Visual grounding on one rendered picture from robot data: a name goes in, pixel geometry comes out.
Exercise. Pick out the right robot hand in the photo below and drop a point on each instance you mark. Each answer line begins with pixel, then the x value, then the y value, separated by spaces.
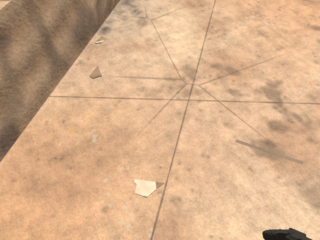
pixel 284 234

